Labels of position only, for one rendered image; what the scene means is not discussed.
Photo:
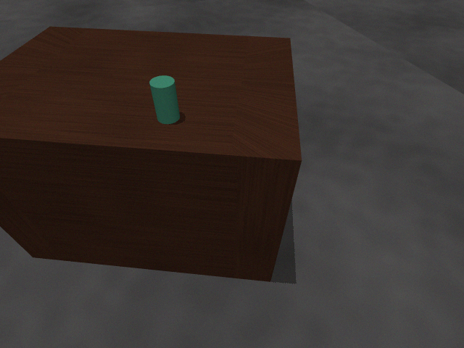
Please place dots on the can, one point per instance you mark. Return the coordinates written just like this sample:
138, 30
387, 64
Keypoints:
165, 99

